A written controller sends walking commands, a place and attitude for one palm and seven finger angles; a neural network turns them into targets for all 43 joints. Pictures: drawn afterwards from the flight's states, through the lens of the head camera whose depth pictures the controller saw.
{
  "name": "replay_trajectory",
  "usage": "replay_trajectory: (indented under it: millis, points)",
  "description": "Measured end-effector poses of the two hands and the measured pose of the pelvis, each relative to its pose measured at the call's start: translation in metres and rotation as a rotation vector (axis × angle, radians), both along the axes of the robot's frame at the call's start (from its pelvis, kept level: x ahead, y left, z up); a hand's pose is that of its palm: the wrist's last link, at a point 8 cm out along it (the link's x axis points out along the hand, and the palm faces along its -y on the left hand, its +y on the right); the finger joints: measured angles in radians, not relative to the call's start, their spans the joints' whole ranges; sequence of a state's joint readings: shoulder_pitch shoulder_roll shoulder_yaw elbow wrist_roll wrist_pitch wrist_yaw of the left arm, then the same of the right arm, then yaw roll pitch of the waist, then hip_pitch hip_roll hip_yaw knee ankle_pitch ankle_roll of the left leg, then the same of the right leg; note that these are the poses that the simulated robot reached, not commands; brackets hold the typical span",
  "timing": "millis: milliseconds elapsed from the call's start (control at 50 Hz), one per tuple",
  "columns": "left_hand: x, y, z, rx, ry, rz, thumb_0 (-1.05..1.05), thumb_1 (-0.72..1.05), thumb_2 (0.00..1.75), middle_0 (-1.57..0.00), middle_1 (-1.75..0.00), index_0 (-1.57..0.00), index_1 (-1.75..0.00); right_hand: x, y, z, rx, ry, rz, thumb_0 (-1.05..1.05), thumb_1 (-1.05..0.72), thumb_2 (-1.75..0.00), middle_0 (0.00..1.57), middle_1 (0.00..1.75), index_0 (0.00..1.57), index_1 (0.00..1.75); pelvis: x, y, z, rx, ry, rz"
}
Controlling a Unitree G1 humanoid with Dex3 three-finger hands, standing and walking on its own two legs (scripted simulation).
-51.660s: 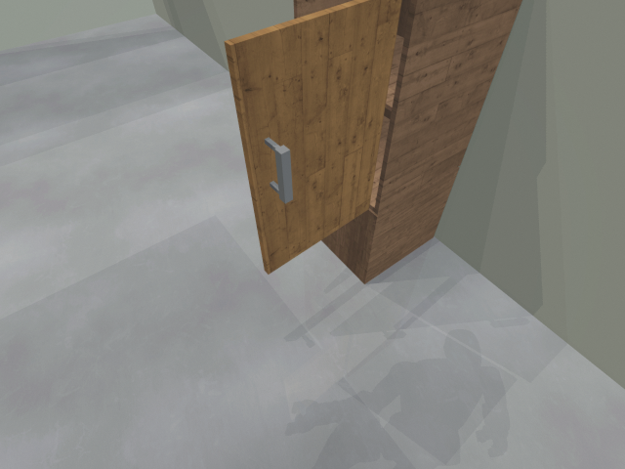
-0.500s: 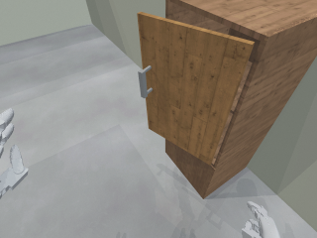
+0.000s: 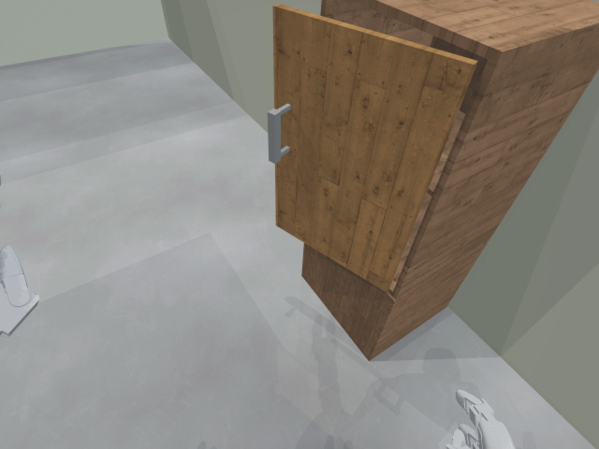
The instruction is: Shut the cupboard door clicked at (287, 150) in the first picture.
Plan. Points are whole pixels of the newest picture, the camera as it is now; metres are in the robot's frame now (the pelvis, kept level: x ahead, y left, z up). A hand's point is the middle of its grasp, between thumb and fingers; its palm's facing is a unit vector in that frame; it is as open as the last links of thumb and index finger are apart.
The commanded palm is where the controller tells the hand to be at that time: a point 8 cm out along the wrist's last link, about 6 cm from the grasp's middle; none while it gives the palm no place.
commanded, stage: step back with the hand held close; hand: left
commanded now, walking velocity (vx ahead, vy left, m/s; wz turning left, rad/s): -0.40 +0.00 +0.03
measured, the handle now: (280, 133) +0.74 +0.10 +0.03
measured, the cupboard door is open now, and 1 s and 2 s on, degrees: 19 19 19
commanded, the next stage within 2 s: stop stepping back and stand still in 0.74 s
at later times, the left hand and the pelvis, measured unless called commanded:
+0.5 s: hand (25, 343) +0.16 +0.25 +0.19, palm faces +0.41 -0.82 -0.41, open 7.4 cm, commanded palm +0.09 +0.29 +0.20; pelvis -0.05 -0.01 +0.01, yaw +0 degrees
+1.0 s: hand out of the picture +0.04 +0.27 +0.18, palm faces +0.48 -0.75 -0.45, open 7.4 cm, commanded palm -0.02 +0.30 +0.20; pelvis -0.15 -0.01 +0.01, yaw +3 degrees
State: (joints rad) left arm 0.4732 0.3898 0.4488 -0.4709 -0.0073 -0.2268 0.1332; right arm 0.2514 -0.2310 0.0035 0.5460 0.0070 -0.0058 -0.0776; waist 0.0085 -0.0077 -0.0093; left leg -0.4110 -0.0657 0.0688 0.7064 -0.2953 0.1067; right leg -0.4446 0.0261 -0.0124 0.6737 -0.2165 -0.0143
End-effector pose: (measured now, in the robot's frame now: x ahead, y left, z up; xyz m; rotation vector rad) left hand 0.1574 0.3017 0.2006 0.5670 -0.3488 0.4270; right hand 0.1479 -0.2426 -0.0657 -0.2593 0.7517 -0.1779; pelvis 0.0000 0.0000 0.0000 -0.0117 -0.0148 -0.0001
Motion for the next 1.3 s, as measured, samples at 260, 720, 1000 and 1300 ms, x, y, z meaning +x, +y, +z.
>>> replay_trajectory:
  millis: [260,720,1000,1300]
  points:
    - [-0.021,0.005,0.004,0.067,-0.041,-0.039,0.01,0.89,0.90,-0.22,-0.30,-0.22,-0.30,-0.028,-0.003,-0.002,-0.035,0.026,-0.011,0.01,-0.90,-0.90,0.20,0.30,0.20,0.30,-0.019,0.004,-0.005,-0.017,0.012,0.022]
    - [-0.105,-0.016,0.013,0.008,0.004,-0.011,0.01,0.88,0.90,-0.22,-0.30,-0.22,-0.31,-0.072,-0.015,0.025,-0.038,0.027,0.044,0.01,-0.90,-0.90,0.20,0.30,0.20,0.30,-0.086,-0.021,0.018,0.019,0.066,0.035]
    - [-0.164,0.006,-0.003,-0.013,0.040,0.028,0.01,0.89,0.90,-0.21,-0.30,-0.22,-0.30,-0.143,0.014,0.010,0.009,-0.025,0.033,0.01,-0.90,-0.90,0.20,0.30,0.20,0.30,-0.148,-0.006,0.007,-0.008,0.034,0.044]
    - [-0.201,0.011,0.014,-0.061,-0.025,0.071,0.01,0.89,0.90,-0.21,-0.30,-0.21,-0.30,-0.194,0.022,0.014,0.040,-0.043,0.026,0.01,-0.90,-0.90,0.20,0.30,0.20,0.30,-0.182,-0.003,0.018,0.003,-0.024,0.066]
